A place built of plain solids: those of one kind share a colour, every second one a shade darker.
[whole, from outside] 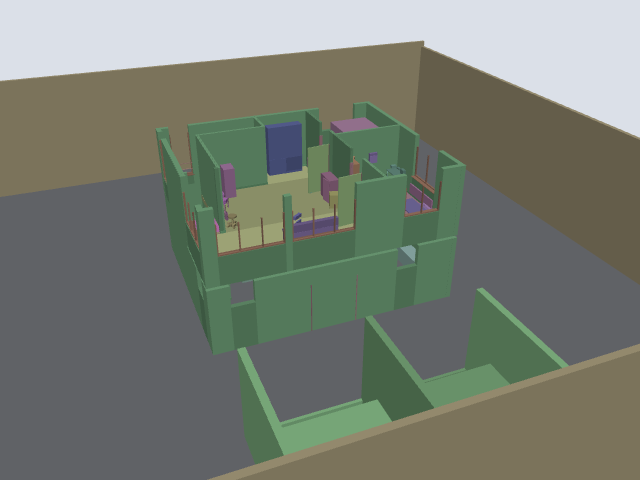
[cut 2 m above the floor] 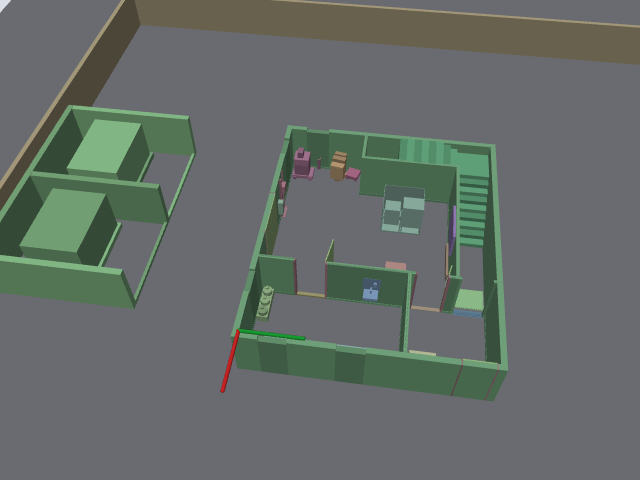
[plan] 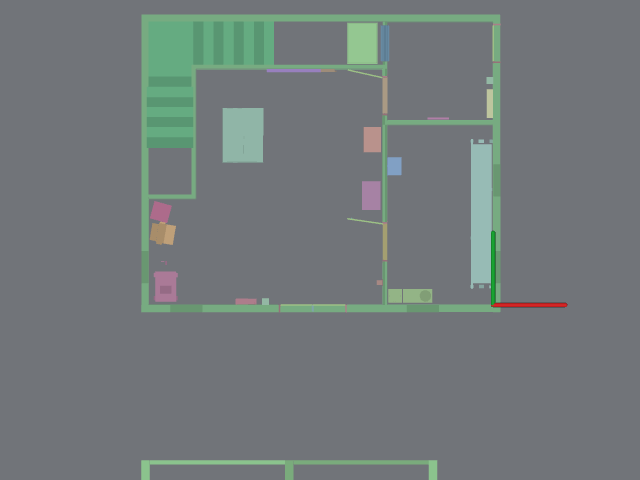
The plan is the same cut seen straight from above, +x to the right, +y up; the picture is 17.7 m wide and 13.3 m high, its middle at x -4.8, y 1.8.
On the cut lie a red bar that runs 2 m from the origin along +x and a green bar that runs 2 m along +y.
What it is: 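The compact control house of a substation's compound, two storeys; at grade the switch room, one rank of gear over its trench, a battery room, the lobby; above, up a stair of two flights round a corner between walls, the control room, glazed toward the compound, a mess, a wash room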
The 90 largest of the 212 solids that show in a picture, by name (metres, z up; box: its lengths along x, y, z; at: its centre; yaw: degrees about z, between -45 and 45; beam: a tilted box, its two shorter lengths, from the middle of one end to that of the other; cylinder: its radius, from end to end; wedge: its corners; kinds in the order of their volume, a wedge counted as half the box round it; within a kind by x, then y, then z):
{
 "yard_bound_1": {"box": [0.2, 27.32, 5.9], "at": [-19.3, 3.46, 2.9]},
 "yard_bound_2": {"box": [27.74, 0.2, 5.5], "at": [-5.53, -10.1, 2.7]},
 "yard_bound_3": {"box": [27.74, 0.2, 6.2], "at": [-5.53, 17.02, 3.05]},
 "yard_bound_4": {"box": [0.2, 27.32, 5.9], "at": [8.24, 3.46, 2.9]},
 "wall_1": {"box": [0.2, 0.51, 2.95], "at": [-9.65, 0.05, 4.38]},
 "wall_2": {"box": [0.2, 0.81, 2.85], "at": [-9.65, 0.2, 1.38]},
 "wall_3": {"box": [0.2, 0.91, 1.95], "at": [-9.65, 1.05, 0.93]},
 "wall_4": {"box": [0.2, 2.41, 1.15], "at": [-9.65, 1.5, 3.48]},
 "wall_5": {"box": [0.2, 1.51, 2.85], "at": [-9.65, 2.25, 1.38]},
 "wall_6": {"box": [0.2, 3.71, 2.95], "at": [-9.65, 4.85, 4.38]},
 "wall_7": {"box": [0.2, 5.05, 3.2], "at": [-9.65, 5.53, 1.55]},
 "wall_8": {"box": [0.81, 0.2, 2.85], "at": [-9.35, -0.1, 1.38]},
 "wall_9": {"box": [0.91, 0.2, 1.95], "at": [-8.5, -0.1, 0.93]},
 "wall_10": {"box": [0.06, 3.66, 3.2], "at": [-8.33, 4.83, 1.55]},
 "wall_11": {"box": [0.06, 3.66, 2.95], "at": [-8.33, 4.83, 4.38]},
 "wall_12": {"box": [0.06, 3.66, 2.85], "at": [-8.27, 4.77, 1.38]},
 "wall_13": {"box": [0.06, 3.66, 2.95], "at": [-8.27, 4.77, 4.38]},
 "wall_14": {"box": [2.41, 0.2, 1.15], "at": [-8.05, -0.1, 3.48]},
 "wall_15": {"box": [2.96, 0.2, 2.95], "at": [-6.92, 7.95, 4.38]},
 "wall_16": {"box": [2.91, 0.06, 2.95], "at": [-6.91, 6.63, 4.38]},
 "wall_17": {"box": [2.91, 0.06, 2.95], "at": [-6.84, 6.57, 4.38]},
 "wall_18": {"box": [6.75, 0.2, 3.2], "at": [-6.38, 7.95, 1.55]},
 "wall_19": {"box": [5.36, 0.06, 3.2], "at": [-5.68, 6.63, 1.55]},
 "wall_20": {"box": [5.3, 0.06, 2.85], "at": [-5.65, 6.57, 1.38]},
 "wall_21": {"box": [5.06, 0.2, 2.85], "at": [-5.53, -0.1, 1.38]},
 "wall_22": {"box": [2.41, 0.2, 1.15], "at": [-5.4, -0.1, 3.48]},
 "wall_23": {"box": [2.45, 0.2, 2.95], "at": [-4.22, 7.95, 4.38]},
 "wall_24": {"box": [1.21, 0.2, 2.95], "at": [-3.6, -0.1, 4.38]},
 "wall_25": {"box": [0.06, 1.81, 2.95], "at": [-3.03, 0.9, 4.38]},
 "wall_26": {"box": [0.06, 2.81, 2.85], "at": [-3.03, 3.7, 1.38]},
 "wall_27": {"box": [0.06, 1.77, 2.95], "at": [-3.03, 3.78, 4.38]},
 "wall_28": {"box": [0.06, 1.72, 2.95], "at": [-3.03, 7.0, 4.38]},
 "wall_29": {"box": [0.06, 2.75, 2.85], "at": [-2.97, 3.67, 1.38]},
 "wall_30": {"box": [0.61, 0.2, 2.85], "at": [-2.7, -0.1, 1.38]},
 "wall_31": {"box": [0.61, 0.2, 2.95], "at": [-2.7, 7.95, 4.38]},
 "wall_32": {"box": [0.76, 0.2, 2.95], "at": [-2.62, -0.1, 4.38]},
 "wall_33": {"box": [0.91, 0.2, 1.95], "at": [-1.95, -0.1, 0.93]},
 "wall_34": {"box": [1.51, 0.2, 1.25], "at": [-1.5, -0.1, 3.52]},
 "wall_35": {"box": [3.0, 0.06, 2.95], "at": [-1.5, 4.57, 4.38]},
 "wall_36": {"box": [3.0, 0.06, 2.85], "at": [-1.5, 5.02, 1.38]},
 "wall_37": {"box": [3.0, 0.06, 2.85], "at": [-1.5, 5.08, 1.38]},
 "wall_38": {"box": [1.81, 0.2, 1.85], "at": [-1.5, 7.95, 3.83]},
 "wall_39": {"box": [3.2, 0.2, 2.85], "at": [-1.4, 7.95, 1.38]},
 "wall_40": {"box": [1.71, 0.2, 2.85], "at": [-0.65, -0.1, 1.38]},
 "wall_41": {"box": [0.96, 0.2, 2.95], "at": [-0.28, -0.1, 4.38]},
 "wall_42": {"box": [0.81, 0.2, 2.95], "at": [-0.2, 7.95, 4.38]},
 "wall_43": {"box": [0.2, 0.81, 2.85], "at": [0.1, 0.2, 1.38]},
 "wall_44": {"box": [0.2, 1.61, 2.95], "at": [0.1, 0.6, 4.38]},
 "wall_45": {"box": [0.2, 0.91, 1.95], "at": [0.1, 1.05, 0.93]},
 "wall_46": {"box": [0.2, 1.51, 2.85], "at": [0.1, 2.25, 1.38]},
 "wall_47": {"box": [0.2, 1.81, 1.15], "at": [0.1, 2.3, 3.48]},
 "wall_48": {"box": [0.2, 0.91, 1.95], "at": [0.1, 3.45, 0.93]},
 "wall_49": {"box": [0.2, 1.41, 2.95], "at": [0.1, 3.9, 4.38]},
 "wall_50": {"box": [0.2, 1.16, 2.85], "at": [0.1, 4.47, 1.38]},
 "wall_51": {"box": [0.2, 3.45, 2.95], "at": [0.1, 6.33, 4.38]},
 "wall_52": {"box": [0.2, 3.0, 2.85], "at": [0.1, 6.55, 1.38]},
 "yard_pen_1": {"box": [0.24, 4.95, 3.49], "at": [-9.63, -6.77, 1.74]},
 "yard_pen_2": {"box": [3.15, 2.2, 0.22], "at": [-7.64, -7.12, 0.16]},
 "yard_pen_3": {"box": [2.93, 1.98, 1.64], "at": [-7.64, -7.12, 1.09]},
 "yard_pen_4": {"box": [8.21, 0.24, 3.49], "at": [-5.65, -9.37, 1.74]},
 "yard_pen_5": {"box": [0.24, 4.95, 3.49], "at": [-5.65, -6.77, 1.74]},
 "yard_pen_6": {"box": [2.99, 2.27, 0.22], "at": [-3.66, -7.12, 0.16]},
 "yard_pen_7": {"box": [2.77, 2.05, 1.69], "at": [-3.66, -7.12, 1.12]},
 "yard_pen_8": {"box": [0.24, 4.95, 3.49], "at": [-1.67, -6.77, 1.74]},
 "stair_1": {"box": [1.29, 0.3, 3.02], "at": [-8.96, 4.5, 1.46]},
 "stair_2": {"box": [1.29, 0.3, 2.85], "at": [-8.96, 4.78, 1.38]},
 "stair_3": {"box": [1.29, 0.3, 2.67], "at": [-8.96, 5.06, 1.29]},
 "stair_4": {"box": [1.29, 0.3, 2.5], "at": [-8.96, 5.34, 1.2]},
 "stair_5": {"box": [1.29, 0.3, 2.33], "at": [-8.96, 5.62, 1.11]},
 "stair_6": {"box": [1.29, 0.3, 2.15], "at": [-8.96, 5.9, 1.02]},
 "stair_7": {"box": [1.29, 0.3, 1.98], "at": [-8.96, 6.18, 0.94]},
 "stair_8": {"box": [1.29, 0.3, 1.8], "at": [-8.96, 6.46, 0.85]},
 "stair_9": {"box": [1.29, 1.29, 1.62], "at": [-8.96, 7.25, 0.76]},
 "stair_10": {"box": [0.3, 1.29, 1.45], "at": [-8.18, 7.25, 0.68]},
 "stair_11": {"box": [0.3, 1.29, 1.27], "at": [-7.9, 7.25, 0.59]},
 "stair_12": {"box": [0.3, 1.29, 1.1], "at": [-7.62, 7.25, 0.5]},
 "stair_13": {"box": [0.3, 1.29, 0.93], "at": [-7.34, 7.25, 0.41]},
 "raised_floor_control_1": {"box": [6.68, 3.13, 0.25], "at": [-6.28, 1.5, 3.02]},
 "raised_floor_control_2": {"box": [5.43, 3.73, 0.25], "at": [-5.65, 4.8, 3.02]},
 "raised_floor_control_3": {"box": [2.58, 1.38, 0.25], "at": [-4.22, 7.22, 3.02]},
 "wc_cubicles_1": {"box": [1.77, 1.54, 2.08], "at": [-0.96, 7.04, 4.14]},
 "raised_floor_mess_1": {"box": [3.13, 4.73, 0.25], "at": [-1.5, 2.3, 3.02]},
 "relay_cubicles_1": {"box": [1.6, 0.46, 2.32], "at": [-4.23, 7.61, 4.26]},
 "battery_stand_1": {"box": [0.58, 3.86, 0.6], "at": [-0.33, 2.52, 0.61]},
 "lockers_1": {"box": [0.45, 1.2, 1.85], "at": [-2.67, 3.9, 4.03]},
 "charger_cubicle_1": {"box": [0.47, 0.7, 1.75], "at": [-3.35, 4.58, 0.83]},
 "raised_floor_landing_1": {"box": [1.38, 1.44, 0.25], "at": [-8.93, 3.65, 3.02]},
 "switchgear_row_1": {"box": [0.59, 0.78, 1.05], "at": [-6.66, 5.07, 0.91]},
 "cupboard_steel_low_1": {"box": [0.45, 0.92, 1.05], "at": [-3.35, 4.25, 3.62]},
 "filing_tall_1": {"box": [0.47, 0.62, 1.37], "at": [-7.25, 6.12, 3.79]}
}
